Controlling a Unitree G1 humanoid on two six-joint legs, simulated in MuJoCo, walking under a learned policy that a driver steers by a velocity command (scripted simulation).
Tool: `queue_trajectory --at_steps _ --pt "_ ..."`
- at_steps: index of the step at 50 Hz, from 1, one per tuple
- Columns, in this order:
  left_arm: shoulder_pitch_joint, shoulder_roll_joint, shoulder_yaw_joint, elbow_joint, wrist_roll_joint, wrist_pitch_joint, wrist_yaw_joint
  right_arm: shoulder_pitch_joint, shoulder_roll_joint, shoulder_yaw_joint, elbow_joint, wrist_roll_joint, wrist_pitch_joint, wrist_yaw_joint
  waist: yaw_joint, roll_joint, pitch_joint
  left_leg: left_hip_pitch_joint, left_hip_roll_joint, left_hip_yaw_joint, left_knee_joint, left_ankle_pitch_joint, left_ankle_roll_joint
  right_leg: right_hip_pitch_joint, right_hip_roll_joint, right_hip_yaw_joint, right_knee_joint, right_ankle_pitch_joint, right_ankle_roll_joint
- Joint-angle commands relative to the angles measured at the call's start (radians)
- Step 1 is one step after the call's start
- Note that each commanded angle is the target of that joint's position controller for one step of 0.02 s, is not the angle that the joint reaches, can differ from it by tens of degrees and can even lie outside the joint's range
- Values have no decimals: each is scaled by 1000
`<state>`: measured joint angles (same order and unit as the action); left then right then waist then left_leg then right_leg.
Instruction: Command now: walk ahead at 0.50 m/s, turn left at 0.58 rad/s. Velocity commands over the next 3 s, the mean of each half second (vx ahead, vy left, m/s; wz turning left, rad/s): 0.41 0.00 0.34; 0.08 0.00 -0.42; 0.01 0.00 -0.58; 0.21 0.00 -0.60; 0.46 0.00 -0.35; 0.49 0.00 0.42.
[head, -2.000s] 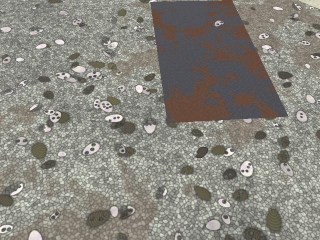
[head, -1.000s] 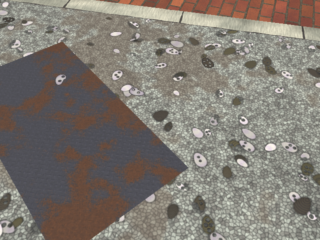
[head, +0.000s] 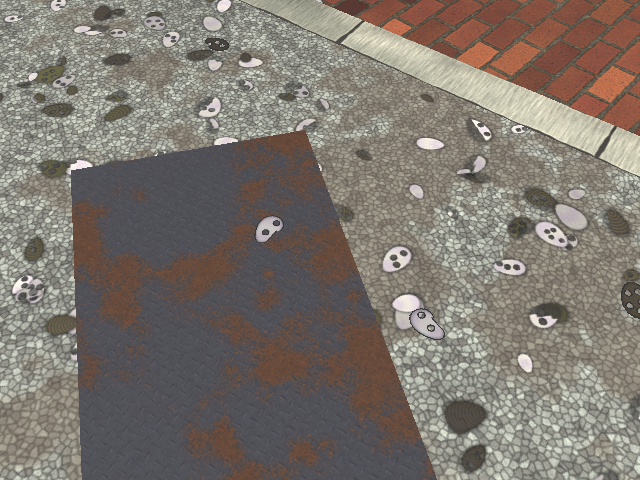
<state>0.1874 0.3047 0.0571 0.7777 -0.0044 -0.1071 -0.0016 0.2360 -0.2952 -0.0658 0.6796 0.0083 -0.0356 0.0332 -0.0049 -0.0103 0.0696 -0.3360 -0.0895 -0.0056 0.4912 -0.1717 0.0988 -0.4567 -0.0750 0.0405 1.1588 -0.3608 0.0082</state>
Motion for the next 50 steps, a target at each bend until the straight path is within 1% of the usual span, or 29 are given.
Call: queue_trajectory --at_steps 1,4,7,10,13,15,16,17,18,19,20,21,22,24,25,28,30,33,35,37,38,39,40,41,42,43,44,47,50 --pt "29 110 31 -63 19 0 4 -13 -133 -36 -82 -5 -27 -16 24 54 -121 171 262 -349 -263 219 203 -148 -41 34 -87 76 25" --pt "-66 73 17 -92 23 11 6 28 -162 -45 -63 3 -26 -36 0 51 -82 112 221 -274 -274 239 181 -158 -15 20 -282 231 64" --pt "-176 47 3 -118 14 4 -5 66 -167 -48 -46 10 -18 -47 -44 81 -63 73 177 -241 -261 131 132 -83 34 14 -510 417 70" --pt "-242 66 5 -141 -1 -7 -18 115 -172 -52 -21 17 -11 -50 -68 94 -54 97 200 -298 -229 61 115 -35 61 30 -608 458 61" --pt "-218 102 18 -137 -3 -19 -29 130 -152 -48 -6 14 -5 -55 -51 122 -62 195 244 -367 -149 50 97 -10 55 49 -662 387 27" --pt "-122 116 29 -106 16 -28 -28 113 -129 -42 0 4 3 -57 -4 145 -84 246 225 -343 -35 259 59 86 70 0 -717 375 -20" --pt "-49 141 38 -90 36 -35 -25 114 -96 -30 -6 -1 4 -57 30 128 -153 240 165 -295 108 365 19 224 38 9 -728 472 -58" --pt "56 197 46 -85 56 -38 -25 156 -57 -12 -28 -23 3 -61 44 -11 -311 108 89 -235 369 159 -33 495 -123 188 -651 756 -138" --pt "123 238 62 -35 44 -18 -34 332 -24 0 -4 0 -2 -59 -5 -325 -414 -185 -47 -146 699 -437 -116 743 -313 571 -711 774 -336" --pt "128 164 43 -40 -5 -10 -44 317 -114 -12 14 1 -2 -59 18 -210 -387 -273 1 -199 798 -480 -128 723 -308 659 -771 586 -334" --pt "56 121 27 -57 -13 -1 -43 184 -153 -24 -6 1 4 -59 36 -116 -271 -311 48 -163 820 -402 -138 620 -264 523 -778 565 -294" --pt "-5 96 13 -70 -5 7 -43 92 -152 -23 -25 -13 10 -64 33 -42 -203 -294 82 -122 778 -348 -147 506 -213 419 -784 646 -265" --pt "-40 79 5 -71 -4 14 -41 38 -140 -24 -47 -27 13 -67 20 -21 -153 -275 111 -111 703 -310 -152 415 -177 356 -789 735 -253" --pt "-42 90 8 -54 7 22 -33 36 -88 -14 -60 -25 17 -68 -13 -84 -151 -170 122 -93 538 -280 -160 336 -108 279 -801 841 -230" --pt "-38 120 19 -49 8 28 -29 41 -69 -9 -59 -20 19 -72 -17 -110 -162 -142 106 -74 476 -293 -170 323 -101 263 -801 883 -238" --pt "-28 180 45 -47 -3 53 -12 25 -71 -9 -56 -13 32 -84 -14 -106 -210 -79 79 -67 354 -233 -184 296 -109 279 -813 811 -256" --pt "-33 185 50 -50 -16 73 -1 -12 -80 -14 -61 -11 45 -87 -5 -103 -207 -52 69 -78 306 -164 -185 256 -99 299 -833 632 -241" --pt "-38 172 52 -52 -21 98 11 -78 -76 -15 -80 -9 47 -83 11 -118 -159 -28 55 -91 224 -133 -179 203 -70 341 -848 364 -220" --pt "-35 168 53 -52 -20 111 18 -99 -75 -16 -87 -6 32 -75 17 -131 -139 -9 45 -93 141 -130 -171 210 -62 382 -825 329 -212" --pt "-56 160 51 -62 -25 125 26 -64 -77 -21 -74 -2 10 -64 -14 -132 -142 75 44 -83 -35 -38 -152 217 -37 408 -771 359 -182" --pt "-52 142 46 -66 -28 130 30 -40 -93 -27 -65 -4 2 -61 -25 -121 -146 152 76 -86 -134 55 -131 193 -6 399 -731 317 -146" --pt "-17 96 31 -72 -17 132 31 -18 -150 -40 -69 -20 1 -67 -10 -22 -192 268 240 -202 -152 127 -69 115 46 338 -602 126 -93" --pt "21 63 23 -94 -17 126 31 -58 -224 -56 -77 -49 14 -66 42 244 -157 291 421 -424 -181 319 77 -69 201 142 -429 -188 -33" --pt "42 145 45 -79 -6 118 30 -56 -175 -48 -83 -60 13 -63 19 241 -165 260 505 -496 -182 398 171 -106 157 102 -192 -295 15" --pt "61 189 64 -62 -14 122 27 -84 -126 -31 -92 -50 11 -63 29 172 -151 241 466 -415 -167 408 162 -111 131 107 -78 -248 36" --pt "74 184 71 -42 -17 135 31 -120 -104 -25 -94 -38 10 -63 42 130 -133 233 403 -318 -151 381 120 -120 116 96 -28 -194 58" --pt "74 173 71 -39 -16 148 36 -140 -98 -23 -92 -24 11 -64 42 129 -119 234 371 -262 -144 364 97 -140 104 88 1 -144 76" --pt "11 110 52 -82 -23 159 27 -113 -114 -28 -70 -26 21 -71 11 159 -103 234 331 -151 -157 419 110 -142 87 24 -55 -63 111" --pt "-43 89 39 -127 -21 158 13 -86 -139 -40 -54 -25 33 -78 -20 177 -138 288 357 -115 -154 420 127 -100 55 -4 -196 -43 115"
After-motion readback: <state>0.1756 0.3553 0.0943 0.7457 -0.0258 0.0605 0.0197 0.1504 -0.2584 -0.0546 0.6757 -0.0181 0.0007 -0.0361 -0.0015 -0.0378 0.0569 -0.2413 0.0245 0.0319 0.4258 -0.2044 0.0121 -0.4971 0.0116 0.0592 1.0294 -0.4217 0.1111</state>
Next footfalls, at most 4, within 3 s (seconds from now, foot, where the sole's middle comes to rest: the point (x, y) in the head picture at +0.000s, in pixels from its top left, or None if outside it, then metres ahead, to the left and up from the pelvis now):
0.32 right None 0.38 -0.13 -0.77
0.78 left None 0.40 0.09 -0.77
1.18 right None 0.34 -0.17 -0.77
1.66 left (314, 475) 0.45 0.03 -0.77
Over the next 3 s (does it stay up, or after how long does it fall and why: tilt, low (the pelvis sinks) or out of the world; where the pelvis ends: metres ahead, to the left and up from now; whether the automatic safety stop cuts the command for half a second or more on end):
stays up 0.71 -0.57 0.01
